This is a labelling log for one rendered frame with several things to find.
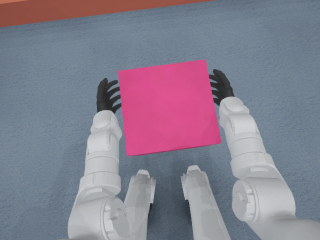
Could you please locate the robot left foot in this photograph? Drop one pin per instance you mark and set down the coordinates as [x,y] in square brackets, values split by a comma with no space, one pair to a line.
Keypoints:
[150,207]

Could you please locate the robot left hand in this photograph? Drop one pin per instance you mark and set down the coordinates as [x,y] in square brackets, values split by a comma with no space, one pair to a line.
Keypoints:
[103,96]

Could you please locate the robot right hand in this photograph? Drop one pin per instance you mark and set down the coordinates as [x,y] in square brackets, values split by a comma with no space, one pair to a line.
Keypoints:
[223,87]

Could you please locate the carton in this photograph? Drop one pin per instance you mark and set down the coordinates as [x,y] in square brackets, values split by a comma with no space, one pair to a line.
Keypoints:
[167,108]

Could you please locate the left robot forearm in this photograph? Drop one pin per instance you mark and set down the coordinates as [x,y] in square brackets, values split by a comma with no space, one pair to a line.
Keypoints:
[101,174]

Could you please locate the robot right upper arm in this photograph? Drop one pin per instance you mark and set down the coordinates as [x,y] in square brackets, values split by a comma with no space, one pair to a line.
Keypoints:
[267,206]

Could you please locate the robot left upper arm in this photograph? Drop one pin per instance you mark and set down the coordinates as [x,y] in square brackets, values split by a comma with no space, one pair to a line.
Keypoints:
[103,218]

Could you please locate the right robot thigh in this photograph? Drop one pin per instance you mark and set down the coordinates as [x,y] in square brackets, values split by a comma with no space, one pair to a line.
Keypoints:
[207,221]

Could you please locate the right robot forearm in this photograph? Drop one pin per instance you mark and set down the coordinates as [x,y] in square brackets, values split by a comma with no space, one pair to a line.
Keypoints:
[248,154]

